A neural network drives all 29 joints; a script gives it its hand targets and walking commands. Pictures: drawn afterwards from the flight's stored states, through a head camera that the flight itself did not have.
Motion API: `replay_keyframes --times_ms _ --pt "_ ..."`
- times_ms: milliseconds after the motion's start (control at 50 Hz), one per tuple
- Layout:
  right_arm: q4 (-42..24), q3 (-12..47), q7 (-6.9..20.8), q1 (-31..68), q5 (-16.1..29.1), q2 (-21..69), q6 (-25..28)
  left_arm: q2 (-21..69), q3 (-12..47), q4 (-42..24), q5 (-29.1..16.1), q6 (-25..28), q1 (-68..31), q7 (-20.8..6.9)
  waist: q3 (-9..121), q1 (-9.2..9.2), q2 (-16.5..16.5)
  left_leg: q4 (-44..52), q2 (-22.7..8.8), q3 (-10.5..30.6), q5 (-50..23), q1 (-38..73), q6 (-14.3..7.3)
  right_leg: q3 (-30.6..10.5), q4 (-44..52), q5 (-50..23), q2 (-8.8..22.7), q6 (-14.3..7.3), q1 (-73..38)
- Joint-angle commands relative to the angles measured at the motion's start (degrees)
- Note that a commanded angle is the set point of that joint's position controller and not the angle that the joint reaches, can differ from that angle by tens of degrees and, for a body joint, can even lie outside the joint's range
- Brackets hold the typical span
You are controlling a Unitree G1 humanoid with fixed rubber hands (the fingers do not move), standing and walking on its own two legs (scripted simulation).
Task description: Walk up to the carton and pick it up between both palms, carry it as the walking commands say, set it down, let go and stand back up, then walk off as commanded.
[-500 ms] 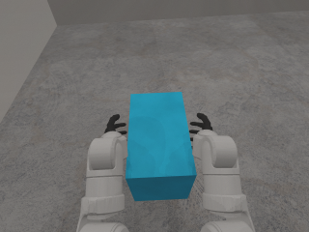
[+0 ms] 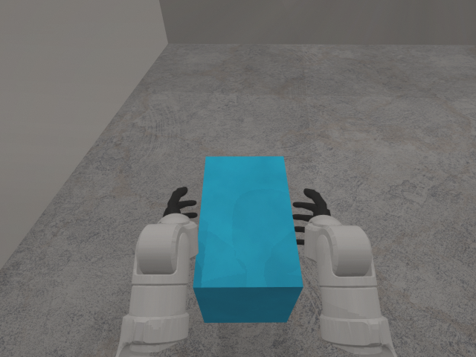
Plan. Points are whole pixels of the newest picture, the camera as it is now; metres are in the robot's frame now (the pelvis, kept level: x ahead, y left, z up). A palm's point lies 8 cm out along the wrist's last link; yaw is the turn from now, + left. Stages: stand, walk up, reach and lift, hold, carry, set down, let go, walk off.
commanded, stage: carry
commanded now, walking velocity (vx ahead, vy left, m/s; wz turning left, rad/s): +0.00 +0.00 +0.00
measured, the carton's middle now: (245, 237) +0.35 +0.01 +0.00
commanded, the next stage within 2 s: none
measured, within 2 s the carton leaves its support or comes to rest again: neither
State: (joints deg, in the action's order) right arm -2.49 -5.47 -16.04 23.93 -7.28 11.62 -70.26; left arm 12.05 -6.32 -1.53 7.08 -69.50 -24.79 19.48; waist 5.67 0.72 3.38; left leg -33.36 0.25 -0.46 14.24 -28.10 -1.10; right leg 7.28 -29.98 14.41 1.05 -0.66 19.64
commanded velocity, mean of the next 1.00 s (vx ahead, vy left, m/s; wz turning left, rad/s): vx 0.00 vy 0.00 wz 0.00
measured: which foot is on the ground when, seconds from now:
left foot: up 0.00-0.12, down 0.14-1.00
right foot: down 0.00-1.00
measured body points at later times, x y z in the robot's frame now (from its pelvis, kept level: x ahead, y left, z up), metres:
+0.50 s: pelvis -0.04 +0.01 +0.00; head -0.06 +0.00 +0.45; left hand +0.27 +0.14 +0.09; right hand +0.28 -0.09 +0.08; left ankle +0.01 +0.12 -0.73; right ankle +0.00 -0.11 -0.73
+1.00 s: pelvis -0.03 +0.00 +0.00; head -0.04 -0.01 +0.45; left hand +0.29 +0.12 +0.08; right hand +0.29 -0.11 +0.08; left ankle +0.01 +0.12 -0.73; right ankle +0.00 -0.11 -0.73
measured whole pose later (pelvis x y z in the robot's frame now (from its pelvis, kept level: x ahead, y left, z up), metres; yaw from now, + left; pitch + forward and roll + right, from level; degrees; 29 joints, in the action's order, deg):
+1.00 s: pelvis -0.03 +0.00 +0.00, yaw +1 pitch +3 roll +0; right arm 5.3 -6.4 -19.8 26.7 -6.6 12.7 -68.6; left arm 12.5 -8.8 2.9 9.2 -69.6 -26.2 19.6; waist 6.1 -0.7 0.7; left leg -31.9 -3.5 -6.1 12.2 -22.6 0.1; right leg 8.2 -32.9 14.4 3.0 -1.4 21.5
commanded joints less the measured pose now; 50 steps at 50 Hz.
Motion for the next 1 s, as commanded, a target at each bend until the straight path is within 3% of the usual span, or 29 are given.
replay_keyframes --times_ms 0,40,80,120,140,160,180,240,360,980 --pt "-3.51 34.81 19.31 32.79 26.88 63.24 1.63 62.20 30.36 0.27 -24.15 0.19 -25.45 -25.58 16.61 -1.03 -13.42 -8.28 -2.99 -2.60 9.19 2.60 0.03 -11.98 8.72 -20.36 19.00 -5.93 -9.27" --pt "-0.48 33.93 19.96 34.64 28.02 63.88 1.29 61.32 28.19 0.18 -23.13 0.45 -29.04 -25.18 15.23 -1.08 -12.34 -6.78 -2.69 -4.27 8.12 3.17 0.00 -8.77 7.28 -21.41 15.98 -5.48 -8.52" --pt "2.40 32.49 20.43 36.48 28.77 63.72 1.04 60.67 27.07 0.98 -22.43 0.47 -31.25 -24.62 15.67 -1.33 -11.38 1.37 -2.33 -6.35 0.07 6.89 0.96 -6.01 4.01 -23.32 13.47 -4.58 -8.86" --pt "5.36 30.94 20.67 37.01 28.47 63.90 0.80 60.32 25.63 3.23 -21.35 0.32 -31.21 -24.25 18.34 -1.12 -10.43 5.56 -4.64 -4.94 -4.76 13.93 0.80 -5.92 1.20 -19.14 12.04 -3.38 -6.88" --pt "6.45 30.04 20.82 36.47 27.83 63.74 0.82 60.41 25.30 4.11 -20.97 0.19 -30.49 -24.21 19.67 -0.97 -7.75 5.60 -7.48 -1.72 -7.75 17.26 0.23 -6.13 -0.33 -17.74 10.87 -2.38 -4.28" --pt "7.99 28.71 20.85 35.03 26.74 63.56 1.26 60.78 26.01 3.46 -21.17 -0.02 -31.81 -24.36 19.69 -0.98 -1.23 3.96 -9.03 0.45 -12.29 16.72 -0.60 -4.56 -0.74 -12.18 8.84 -0.91 -2.65" --pt "8.76 28.26 20.87 34.80 26.30 63.69 1.33 60.99 25.97 4.06 -21.13 -0.07 -32.92 -24.50 19.37 -0.90 0.44 5.74 -9.75 1.37 -10.44 15.42 -0.91 -4.28 -0.32 -5.09 8.22 -0.64 -2.76" --pt "7.44 27.84 20.39 37.62 25.61 64.21 2.10 62.27 27.32 3.12 -22.84 0.17 -36.97 -24.79 15.97 -0.94 -1.35 8.53 -10.22 1.90 -0.44 12.44 -0.49 -5.38 3.35 3.15 7.99 -0.63 -0.53" --pt "6.24 26.78 19.37 37.04 23.91 63.44 3.13 63.26 28.01 4.61 -24.18 0.16 -35.73 -25.19 16.69 -1.17 -0.88 9.13 -10.21 2.01 0.88 13.89 -0.45 -5.43 4.52 4.45 7.57 -0.55 0.55" --pt "3.71 29.89 19.42 35.06 25.64 62.77 3.79 62.41 28.83 2.37 -22.98 1.14 -31.75 -25.02 18.94 -1.37 -3.22 4.42 -8.96 -0.02 -8.97 15.28 -0.23 -5.43 2.96 -7.14 8.72 -1.38 -2.83"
